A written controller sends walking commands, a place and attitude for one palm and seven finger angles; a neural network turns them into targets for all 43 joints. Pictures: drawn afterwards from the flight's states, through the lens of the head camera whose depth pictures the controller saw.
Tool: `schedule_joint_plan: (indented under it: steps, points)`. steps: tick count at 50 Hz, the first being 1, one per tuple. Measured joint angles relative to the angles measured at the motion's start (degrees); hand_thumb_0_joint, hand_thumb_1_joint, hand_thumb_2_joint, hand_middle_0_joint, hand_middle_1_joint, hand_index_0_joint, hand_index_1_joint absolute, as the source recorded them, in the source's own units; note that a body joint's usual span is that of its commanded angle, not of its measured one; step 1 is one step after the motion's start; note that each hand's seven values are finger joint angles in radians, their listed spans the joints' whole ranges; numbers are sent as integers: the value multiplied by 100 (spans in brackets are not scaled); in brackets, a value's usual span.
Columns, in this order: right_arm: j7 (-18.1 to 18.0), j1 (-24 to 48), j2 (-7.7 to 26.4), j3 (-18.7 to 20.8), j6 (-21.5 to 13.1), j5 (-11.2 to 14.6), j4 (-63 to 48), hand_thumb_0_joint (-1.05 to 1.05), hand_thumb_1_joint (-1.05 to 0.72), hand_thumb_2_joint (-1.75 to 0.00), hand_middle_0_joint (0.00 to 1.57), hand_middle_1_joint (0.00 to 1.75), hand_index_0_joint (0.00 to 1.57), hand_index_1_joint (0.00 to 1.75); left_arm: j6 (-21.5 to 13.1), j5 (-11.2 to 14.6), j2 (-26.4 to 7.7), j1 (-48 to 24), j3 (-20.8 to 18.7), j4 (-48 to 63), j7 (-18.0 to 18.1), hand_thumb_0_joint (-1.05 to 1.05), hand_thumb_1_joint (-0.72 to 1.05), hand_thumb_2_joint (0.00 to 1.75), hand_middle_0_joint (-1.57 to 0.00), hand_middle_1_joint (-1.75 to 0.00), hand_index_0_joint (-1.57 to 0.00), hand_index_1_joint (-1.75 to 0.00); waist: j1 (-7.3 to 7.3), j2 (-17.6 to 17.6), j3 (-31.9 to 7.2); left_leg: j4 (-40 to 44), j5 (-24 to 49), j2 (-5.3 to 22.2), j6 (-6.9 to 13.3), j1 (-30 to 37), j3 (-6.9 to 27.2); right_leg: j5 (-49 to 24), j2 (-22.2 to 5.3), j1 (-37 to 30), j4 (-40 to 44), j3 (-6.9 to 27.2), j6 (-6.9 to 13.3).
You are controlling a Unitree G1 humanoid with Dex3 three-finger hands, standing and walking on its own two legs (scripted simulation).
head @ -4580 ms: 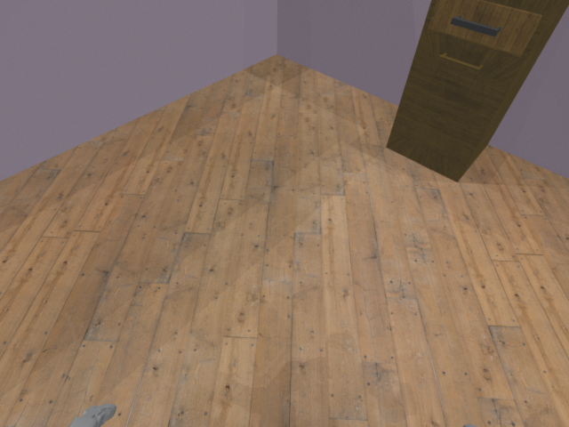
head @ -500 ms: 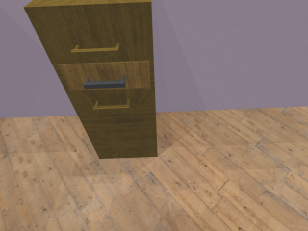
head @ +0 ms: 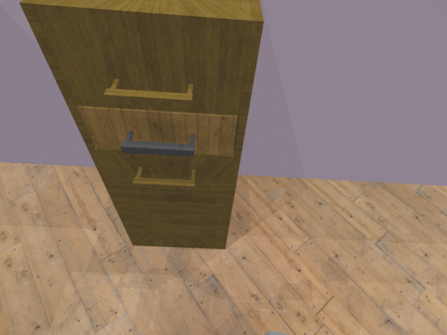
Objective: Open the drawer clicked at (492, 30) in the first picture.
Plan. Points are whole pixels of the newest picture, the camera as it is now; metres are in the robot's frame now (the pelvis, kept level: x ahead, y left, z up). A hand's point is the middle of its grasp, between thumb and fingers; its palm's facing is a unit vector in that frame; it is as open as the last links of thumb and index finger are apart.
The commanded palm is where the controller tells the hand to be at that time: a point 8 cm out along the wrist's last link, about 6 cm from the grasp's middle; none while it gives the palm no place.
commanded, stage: come to a stop and stand still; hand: left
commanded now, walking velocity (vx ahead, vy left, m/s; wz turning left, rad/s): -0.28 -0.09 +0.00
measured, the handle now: (160, 142) +0.55 +0.20 -0.03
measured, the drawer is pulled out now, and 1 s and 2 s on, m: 0.00 0.00 0.00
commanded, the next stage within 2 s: look again from close up in 1.10 s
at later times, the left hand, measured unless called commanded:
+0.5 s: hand out of the picture +0.11 +0.16 -0.17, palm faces +0.06 -0.97 -0.24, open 7.4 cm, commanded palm none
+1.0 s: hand out of the picture -0.02 +0.22 -0.17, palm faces +0.03 -0.97 -0.22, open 7.4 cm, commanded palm none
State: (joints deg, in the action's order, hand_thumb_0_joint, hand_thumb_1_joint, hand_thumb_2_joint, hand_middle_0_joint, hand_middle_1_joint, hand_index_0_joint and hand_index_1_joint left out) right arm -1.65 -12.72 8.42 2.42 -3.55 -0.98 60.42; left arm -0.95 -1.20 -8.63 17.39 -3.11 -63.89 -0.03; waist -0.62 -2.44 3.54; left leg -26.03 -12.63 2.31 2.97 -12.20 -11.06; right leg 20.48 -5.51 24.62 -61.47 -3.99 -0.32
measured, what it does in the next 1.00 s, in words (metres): steps on the spot: right foot, then left foot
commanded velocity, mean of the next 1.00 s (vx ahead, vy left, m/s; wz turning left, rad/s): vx -0.08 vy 0.03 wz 0.00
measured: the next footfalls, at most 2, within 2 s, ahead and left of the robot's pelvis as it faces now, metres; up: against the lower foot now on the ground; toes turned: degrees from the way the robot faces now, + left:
right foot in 0.18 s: +0.14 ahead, -0.15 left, +0.00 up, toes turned -6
left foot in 0.56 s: +0.03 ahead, +0.11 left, +0.00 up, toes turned +4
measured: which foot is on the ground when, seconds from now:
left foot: down 0.00-0.22, up 0.24-0.54, down 0.56-1.00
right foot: up 0.00-0.16, down 0.18-0.58, up 0.60-0.74, down 0.76-1.00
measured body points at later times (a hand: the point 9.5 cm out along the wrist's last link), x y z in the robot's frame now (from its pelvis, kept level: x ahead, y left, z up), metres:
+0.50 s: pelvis +0.02 -0.02 -0.01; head +0.07 -0.03 +0.44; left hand +0.10 +0.21 -0.15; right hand +0.07 -0.26 -0.17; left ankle -0.03 +0.10 -0.71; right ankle +0.10 -0.15 -0.74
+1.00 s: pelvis -0.02 +0.04 +0.00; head -0.02 +0.02 +0.45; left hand -0.02 +0.27 -0.15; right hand +0.00 -0.20 -0.16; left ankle -0.01 +0.10 -0.74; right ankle +0.04 -0.09 -0.74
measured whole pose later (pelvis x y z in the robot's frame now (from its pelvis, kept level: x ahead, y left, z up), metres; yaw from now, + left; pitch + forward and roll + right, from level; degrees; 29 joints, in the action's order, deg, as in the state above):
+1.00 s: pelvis -0.02 +0.04 +0.00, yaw +0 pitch -2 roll +1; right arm -0.7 -17.7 11.6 0.2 0.3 -1.0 56.0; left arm 1.3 -0.9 -8.9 19.0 0.0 -58.1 0.7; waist 0.2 1.8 1.2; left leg -26.0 -13.7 -3.0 4.4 -11.2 -6.6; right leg 9.8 -2.1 17.0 -28.1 0.1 -0.1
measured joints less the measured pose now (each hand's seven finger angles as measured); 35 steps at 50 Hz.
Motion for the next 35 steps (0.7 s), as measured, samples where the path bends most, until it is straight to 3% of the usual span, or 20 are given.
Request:
schedule_joint_plan:
  steps: [4, 9, 11, 14, 17, 20, 23, 26, 28, 32, 35]
  points:
    - [-3, -221, -82, -73, 97, -11, 180, -1, -94, -90, 20, 30, 20, 30, 57, 12, -123, -336, -17, 206, 114, 1, 92, 90, -19, -30, -19, -29, 76, 13, -43, 289, 5, -53, -70, 293, 23, -289, -32, 37, 1092, 46, -102]
    - [5, -335, -234, -93, 289, 5, 350, 0, -93, -90, 20, 30, 20, 30, 101, 31, -229, -574, 14, 369, 160, 1, 92, 90, -19, -30, -19, -29, 142, 23, 5, -75, -362, -35, -260, 384, 15, -940, 33, -544, 2723, 4, -137]
    - [23, -302, -215, -50, 375, 37, 367, 0, -92, -90, 20, 30, 20, 30, 75, 7, -174, -621, 30, 396, 176, 1, 92, 90, -19, -30, -19, -29, 140, 154, 28, -425, -602, 71, -349, 273, 2, -800, 121, -623, 2837, -4, 18]
    - [28, -186, -100, 49, 505, 82, 257, 0, -92, -90, 20, 30, 20, 30, 75, -3, -14, -776, 101, 469, 170, 1, 91, 90, -19, -30, -19, -29, 269, 426, 149, -1379, -1388, 58, -391, -169, 358, -653, 171, -572, 2751, -150, 137]
    - [18, -23, 6, 110, 624, 95, 174, 0, -92, -90, 20, 30, 19, 30, 99, 0, 90, -954, 76, 598, 235, 0, 92, 90, -20, -30, -20, -30, 205, 474, 274, -2720, -1777, -124, -433, -678, 689, -785, 136, -567, 2891, -188, 163]
    - [33, 134, 115, 153, 685, 91, 76, 0, -91, -90, 19, 30, 19, 30, 152, -20, 116, -1063, 53, 716, 256, 0, 92, 90, -20, -30, -20, -30, 139, 451, 324, -3203, -1722, -197, -501, -905, 848, -957, 102, -554, 3076, -207, 136]
    - [56, 258, 191, 171, 681, 87, -47, 0, -91, -90, 19, 30, 19, 30, 192, -54, 72, -1098, 27, 789, 253, 0, 91, 90, -20, -30, -20, -30, 87, 350, 306, -2785, -1656, -173, -533, -808, 888, -1112, 62, -494, 3197, -201, 90]
    - [82, 246, 243, 145, 592, 103, -306, 0, -91, -90, 19, 30, 19, 30, 225, -69, -41, -974, 69, 876, 318, 0, 91, 90, -20, -30, -20, -30, 93, 182, 173, -1779, -1513, -186, -531, -449, 837, -1175, -17, -329, 3081, -139, 0]
    - [81, 89, 335, 134, 487, 75, -594, 0, -91, -90, 19, 30, 19, 30, 274, -16, -97, -811, 105, 940, 331, 0, 90, 90, -20, -30, -20, -30, 170, 202, -4, -811, -845, -179, -426, -89, 816, -1039, -67, -194, 2733, -163, -94]
    - [61, -81, 354, 65, 522, -50, -842, 0, -91, -90, 19, 30, 19, 30, 486, 38, -201, -492, 98, 905, 243, 1, 90, 90, -20, -30, -20, -30, 71, 163, -258, -997, -835, -289, -83, 39, 598, -15, 68, -128, 2028, 237, 44]
    - [82, -127, 337, -23, 536, -73, -938, 0, -91, -90, 19, 30, 19, 30, 496, 18, -243, -241, 111, 900, 152, 1, 90, 90, -20, -30, -20, -30, 62, 270, -413, -869, -787, -337, -6, 79, 508, -52, 266, -234, 1759, 336, 97]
